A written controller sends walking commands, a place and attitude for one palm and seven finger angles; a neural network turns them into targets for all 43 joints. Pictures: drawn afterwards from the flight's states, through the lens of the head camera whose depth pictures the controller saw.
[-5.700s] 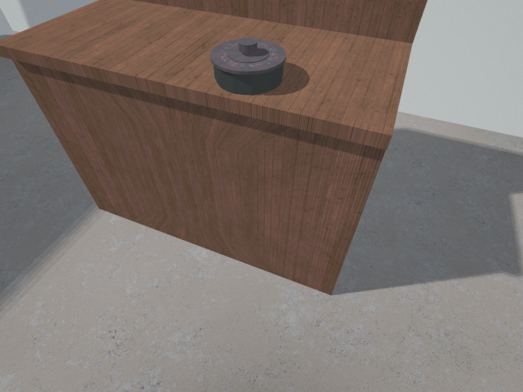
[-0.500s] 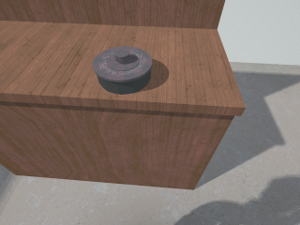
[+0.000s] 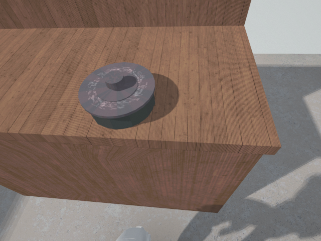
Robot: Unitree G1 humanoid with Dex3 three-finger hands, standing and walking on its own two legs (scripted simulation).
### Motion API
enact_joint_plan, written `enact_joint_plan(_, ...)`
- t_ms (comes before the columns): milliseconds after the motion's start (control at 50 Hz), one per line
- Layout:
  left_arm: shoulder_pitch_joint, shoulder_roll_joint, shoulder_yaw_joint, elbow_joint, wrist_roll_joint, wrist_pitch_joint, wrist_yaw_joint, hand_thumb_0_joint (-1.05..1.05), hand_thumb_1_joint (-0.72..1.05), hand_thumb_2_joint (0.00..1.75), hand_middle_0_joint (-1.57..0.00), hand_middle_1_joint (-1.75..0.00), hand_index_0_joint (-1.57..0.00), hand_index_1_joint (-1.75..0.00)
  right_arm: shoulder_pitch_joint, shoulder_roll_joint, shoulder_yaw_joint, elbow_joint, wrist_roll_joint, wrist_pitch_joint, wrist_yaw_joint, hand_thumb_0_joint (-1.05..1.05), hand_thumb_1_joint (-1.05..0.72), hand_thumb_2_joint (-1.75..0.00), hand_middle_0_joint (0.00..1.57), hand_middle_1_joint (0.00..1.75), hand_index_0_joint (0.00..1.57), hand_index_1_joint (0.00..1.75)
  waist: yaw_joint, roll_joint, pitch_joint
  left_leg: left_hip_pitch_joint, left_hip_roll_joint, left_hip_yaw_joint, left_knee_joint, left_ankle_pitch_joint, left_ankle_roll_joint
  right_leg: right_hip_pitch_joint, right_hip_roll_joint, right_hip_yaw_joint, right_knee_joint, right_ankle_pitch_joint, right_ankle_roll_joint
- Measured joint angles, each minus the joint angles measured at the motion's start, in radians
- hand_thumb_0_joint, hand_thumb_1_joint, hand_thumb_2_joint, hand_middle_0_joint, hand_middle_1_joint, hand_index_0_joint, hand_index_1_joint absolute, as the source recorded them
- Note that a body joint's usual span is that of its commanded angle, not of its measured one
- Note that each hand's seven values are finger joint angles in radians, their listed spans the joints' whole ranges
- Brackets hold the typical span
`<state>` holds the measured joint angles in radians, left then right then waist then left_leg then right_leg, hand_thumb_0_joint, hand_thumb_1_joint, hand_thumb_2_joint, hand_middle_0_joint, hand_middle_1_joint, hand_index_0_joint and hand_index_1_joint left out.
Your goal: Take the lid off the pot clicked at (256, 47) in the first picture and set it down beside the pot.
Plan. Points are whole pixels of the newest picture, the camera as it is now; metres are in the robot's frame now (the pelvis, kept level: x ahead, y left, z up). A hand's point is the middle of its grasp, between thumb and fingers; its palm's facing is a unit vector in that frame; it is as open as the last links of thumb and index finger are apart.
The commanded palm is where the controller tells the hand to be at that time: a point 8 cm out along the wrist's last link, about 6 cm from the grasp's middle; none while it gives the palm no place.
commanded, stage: come to a stop and stand still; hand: left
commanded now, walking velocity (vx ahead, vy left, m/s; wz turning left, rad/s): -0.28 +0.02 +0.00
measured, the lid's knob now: (114, 80) +0.45 +0.14 +0.16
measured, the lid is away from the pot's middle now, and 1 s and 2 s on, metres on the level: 0.00 0.00 0.00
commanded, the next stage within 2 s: look again from close up in 1.06 s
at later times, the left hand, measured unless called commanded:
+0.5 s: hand out of the picture +0.12 +0.20 -0.16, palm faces +0.02 -0.94 -0.34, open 7.4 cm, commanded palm none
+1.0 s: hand out of the picture +0.01 +0.16 -0.17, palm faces +0.01 -0.97 -0.24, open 7.4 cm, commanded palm none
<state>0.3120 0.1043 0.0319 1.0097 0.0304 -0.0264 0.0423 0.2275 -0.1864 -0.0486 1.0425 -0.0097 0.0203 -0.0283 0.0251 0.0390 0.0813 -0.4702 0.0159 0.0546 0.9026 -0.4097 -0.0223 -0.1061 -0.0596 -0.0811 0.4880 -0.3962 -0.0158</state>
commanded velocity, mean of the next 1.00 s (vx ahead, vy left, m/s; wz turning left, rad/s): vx -0.06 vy -0.02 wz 0.00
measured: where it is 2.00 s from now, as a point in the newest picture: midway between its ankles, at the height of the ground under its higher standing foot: outside the picture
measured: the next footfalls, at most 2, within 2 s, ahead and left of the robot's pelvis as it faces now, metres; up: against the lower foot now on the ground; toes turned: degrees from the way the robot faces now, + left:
left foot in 0.12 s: +0.15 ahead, +0.13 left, +0.00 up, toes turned +5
right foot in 0.46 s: +0.03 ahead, -0.12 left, +0.00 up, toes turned +1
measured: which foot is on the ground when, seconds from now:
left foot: up 0.00-0.10, down 0.12-0.46, up 0.48-0.66, down 0.68-1.00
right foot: down 0.00-0.12, up 0.14-0.44, down 0.46-1.00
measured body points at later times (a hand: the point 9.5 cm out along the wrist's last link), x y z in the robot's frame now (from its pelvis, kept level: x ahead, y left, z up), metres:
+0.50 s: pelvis +0.02 -0.01 -0.02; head +0.06 -0.04 +0.42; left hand +0.12 +0.25 -0.14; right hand +0.13 -0.24 -0.18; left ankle +0.10 +0.12 -0.73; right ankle +0.01 -0.14 -0.74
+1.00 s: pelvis -0.02 -0.03 -0.01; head -0.01 -0.04 +0.44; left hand +0.01 +0.21 -0.15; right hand +0.00 -0.25 -0.17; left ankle +0.01 +0.09 -0.73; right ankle -0.01 -0.12 -0.74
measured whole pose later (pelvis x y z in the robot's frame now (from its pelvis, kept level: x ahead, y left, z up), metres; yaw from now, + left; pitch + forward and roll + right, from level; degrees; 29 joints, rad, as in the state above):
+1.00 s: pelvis -0.02 -0.03 -0.01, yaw +1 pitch +0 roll +1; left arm 0.31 0.17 -0.01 0.93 0.02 0.02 0.03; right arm 0.32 -0.17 -0.03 0.97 -0.02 0.04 -0.01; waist -0.01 0.02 0.02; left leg -0.34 -0.01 0.02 0.64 -0.35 0.01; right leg -0.28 0.03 0.00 0.60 -0.32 -0.05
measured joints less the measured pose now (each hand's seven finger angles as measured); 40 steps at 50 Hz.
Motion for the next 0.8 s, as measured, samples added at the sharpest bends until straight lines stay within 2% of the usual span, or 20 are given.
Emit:
enact_joint_plan(80, 0.002, 0.008, 0.0, -0.009, 0.002, 0.031, -0.005, 0.01, 0.91, 0.9, -0.21, -0.3, -0.2, -0.3, -0.091, -0.015, -0.013, -0.074, 0.001, -0.002, 0.004, 0.0, -0.92, -0.9, 0.19, 0.29, 0.2, 0.3, -0.003, -0.025, 0.053, 0.002, -0.005, 0.023, -0.193, 0.153, -0.006, 0.01, -0.02, 0.014, 0.058, -0.051, 0.018)
enact_joint_plan(120, 0.006, 0.021, 0.0, -0.017, -0.004, 0.041, -0.008, 0.01, 0.9, 0.9, -0.21, -0.3, -0.2, -0.3, -0.112, -0.023, -0.016, -0.103, -0.003, -0.008, 0.005, 0.0, -0.91, -0.9, 0.19, 0.29, 0.2, 0.3, -0.007, -0.028, 0.069, 0.052, -0.005, 0.045, -0.307, 0.324, 0.008, -0.005, -0.02, 0.013, 0.153, -0.084, 0.023)
enact_joint_plan(140, 0.0, 0.033, 0.002, -0.019, -0.012, 0.046, -0.009, 0.01, 0.9, 0.9, -0.21, -0.3, -0.2, -0.3, -0.121, -0.022, -0.018, -0.113, -0.005, -0.014, 0.004, 0.0, -0.91, -0.9, 0.19, 0.29, 0.2, 0.3, -0.009, -0.032, 0.075, 0.066, -0.003, 0.05, -0.309, 0.314, 0.03, -0.036, -0.021, 0.016, 0.239, -0.088, 0.027)
enact_joint_plan(180, -0.041, 0.066, 0.011, -0.026, -0.024, 0.055, -0.003, 0.01, 0.9, 0.9, -0.21, -0.3, -0.2, -0.3, -0.136, -0.01, -0.016, -0.13, -0.004, -0.021, 0.001, 0.0, -0.91, -0.9, 0.19, 0.29, 0.2, 0.3, -0.014, -0.058, 0.095, 0.074, -0.009, 0.053, -0.286, 0.226, 0.056, -0.138, 0.009, 0.085, 0.498, -0.189, 0.024)
enact_joint_plan(220, -0.089, 0.092, 0.022, -0.048, -0.028, 0.064, 0.007, 0.01, 0.9, 0.9, -0.21, -0.3, -0.2, -0.3, -0.139, -0.004, -0.005, -0.141, -0.005, -0.021, -0.004, 0.0, -0.91, -0.9, 0.19, 0.29, 0.2, 0.3, -0.016, -0.063, 0.104, 0.077, -0.007, 0.041, -0.294, 0.206, 0.06, -0.23, 0.051, 0.125, 0.675, -0.231, 0.02)
enact_joint_plan(260, -0.134, 0.109, 0.032, -0.08, -0.026, 0.066, 0.007, 0.01, 0.9, 0.9, -0.21, -0.3, -0.2, -0.3, -0.141, -0.002, 0.0, -0.144, -0.011, -0.013, -0.009, 0.0, -0.91, -0.9, 0.19, 0.29, 0.2, 0.3, -0.014, -0.053, 0.104, 0.073, 0.002, 0.027, -0.314, 0.225, 0.05, -0.3, 0.07, 0.139, 0.741, -0.209, 0.022)
enact_joint_plan(320, -0.179, 0.129, 0.04, -0.128, -0.023, 0.066, -0.003, 0.01, 0.91, 0.9, -0.2, -0.3, -0.2, -0.29, -0.144, 0.003, 0.005, -0.142, -0.017, 0.001, -0.009, 0.0, -0.91, -0.9, 0.2, 0.29, 0.2, 0.3, -0.009, -0.041, 0.09, 0.059, 0.01, 0.018, -0.335, 0.247, 0.044, -0.358, 0.065, 0.149, 0.713, -0.152, 0.029)
enact_joint_plan(360, -0.195, 0.136, 0.042, -0.151, -0.021, 0.068, -0.009, 0.01, 0.91, 0.9, -0.2, -0.3, -0.2, -0.29, -0.146, 0.004, 0.007, -0.143, -0.021, 0.008, -0.005, 0.0, -0.91, -0.9, 0.2, 0.29, 0.2, 0.3, -0.011, -0.031, 0.08, 0.046, 0.016, 0.013, -0.339, 0.256, 0.038, -0.356, 0.053, 0.146, 0.625, -0.135, 0.029)
enact_joint_plan(420, -0.196, 0.133, 0.034, -0.169, -0.016, 0.065, -0.017, 0.01, 0.91, 0.9, -0.2, -0.3, -0.2, -0.29, -0.146, 0.0, 0.003, -0.149, -0.023, 0.014, 0.004, 0.0, -0.9, -0.9, 0.2, 0.3, 0.2, 0.3, -0.016, -0.004, 0.065, 0.023, 0.027, 0.004, -0.322, 0.261, 0.023, -0.292, 0.037, 0.123, 0.401, -0.092, 0.026)
enact_joint_plan(460, -0.163, 0.14, 0.022, -0.175, -0.011, 0.049, -0.015, 0.01, 0.91, 0.9, -0.2, -0.3, -0.2, -0.29, -0.129, 0.005, 0.001, -0.146, -0.008, 0.013, 0.014, 0.0, -0.9, -0.9, 0.2, 0.3, 0.2, 0.3, -0.001, -0.022, 0.024, -0.003, 0.024, 0.024, -0.278, 0.228, 0.012, -0.234, 0.017, 0.135, 0.202, 0.031, 0.01)
enact_joint_plan(480, -0.148, 0.129, 0.017, -0.171, -0.005, 0.045, -0.011, 0.01, 0.91, 0.9, -0.2, -0.3, -0.2, -0.29, -0.12, -0.003, -0.002, -0.152, -0.008, 0.015, 0.022, 0.0, -0.9, -0.9, 0.2, 0.3, 0.2, 0.3, -0.002, -0.01, 0.014, -0.021, 0.023, 0.007, -0.217, 0.151, 0.015, -0.241, 0.025, 0.134, 0.222, 0.034, 0.011)
enact_joint_plan(520, -0.118, 0.093, -0.007, -0.157, 0.004, 0.039, -0.006, 0.01, 0.91, 0.9, -0.2, -0.3, -0.2, -0.29, -0.088, -0.027, -0.015, -0.166, -0.008, 0.019, 0.028, 0.0, -0.9, -0.9, 0.2, 0.3, 0.2, 0.3, -0.024, 0.041, -0.005, -0.043, 0.007, -0.042, -0.056, 0.039, 0.018, -0.214, 0.043, 0.105, 0.243, 0.004, 0.021)
enact_joint_plan(580, -0.062, 0.056, -0.029, -0.148, 0.006, 0.041, -0.001, 0.01, 0.9, 0.9, -0.2, -0.3, -0.2, -0.29, -0.04, -0.04, -0.023, -0.178, -0.001, 0.037, 0.026, 0.0, -0.91, -0.9, 0.2, 0.3, 0.2, 0.3, -0.046, 0.062, -0.056, -0.036, -0.022, -0.041, 0.106, -0.016, 0.018, -0.176, 0.045, 0.09, 0.226, -0.008, 0.025)
enact_joint_plan(620, -0.048, 0.055, -0.032, -0.15, 0.011, 0.051, 0.003, 0.01, 0.9, 0.9, -0.2, -0.3, -0.2, -0.3, -0.012, -0.028, -0.019, -0.189, 0.003, 0.04, 0.025, 0.0, -0.91, -0.9, 0.19, 0.29, 0.2, 0.3, -0.056, 0.035, -0.074, 0.009, -0.03, -0.022, 0.077, -0.033, 0.018, -0.168, 0.037, 0.089, 0.224, -0.005, 0.024)
enact_joint_plan(680, -0.049, 0.065, -0.037, -0.164, 0.011, 0.06, 0.003, 0.01, 0.9, 0.9, -0.21, -0.3, -0.2, -0.3, 0.029, -0.015, -0.006, -0.207, 0.001, 0.021, 0.025, 0.0, -0.91, -0.9, 0.19, 0.29, 0.2, 0.3, -0.062, 0.001, -0.083, 0.131, -0.025, -0.004, -0.161, 0.026, 0.02, -0.193, 0.039, 0.085, 0.256, -0.013, 0.028)
enact_joint_plan(700, -0.059, 0.071, -0.038, -0.165, 0.006, 0.062, 0.003, 0.01, 0.9, 0.9, -0.21, -0.3, -0.2, -0.3, 0.034, -0.009, -0.002, -0.2, -0.002, 0.011, 0.024, 0.0, -0.91, -0.9, 0.19, 0.29, 0.2, 0.3, -0.063, -0.016, -0.076, 0.135, -0.03, -0.002, -0.187, 0.049, 0.036, -0.208, 0.034, 0.086, 0.278, -0.019, 0.03)
enact_joint_plan(740, -0.073, 0.079, -0.035, -0.162, -0.007, 0.069, 0.002, 0.01, 0.9, 0.9, -0.21, -0.3, -0.2, -0.3, 0.042, 0.005, 0.01, -0.183, -0.011, 0.006, 0.024, 0.0, -0.91, -0.9, 0.19, 0.29, 0.2, 0.3, -0.05, -0.049, -0.057, 0.129, -0.035, 0.02, -0.185, 0.069, 0.06, -0.234, 0.041, 0.111, 0.323, -0.087, 0.021)
enact_joint_plan(800, -0.082, 0.081, -0.037, -0.142, -0.013, 0.076, -0.003, 0.01, 0.9, 0.9, -0.21, -0.3, -0.2, -0.3, 0.063, 0.017, 0.025, -0.154, -0.017, 0.004, 0.021, 0.0, -0.91, -0.9, 0.19, 0.29, 0.2, 0.3, -0.048, -0.062, -0.051, 0.127, -0.039, 0.031, -0.232, 0.11, 0.067, -0.262, 0.058, 0.112, 0.383, -0.125, 0.005)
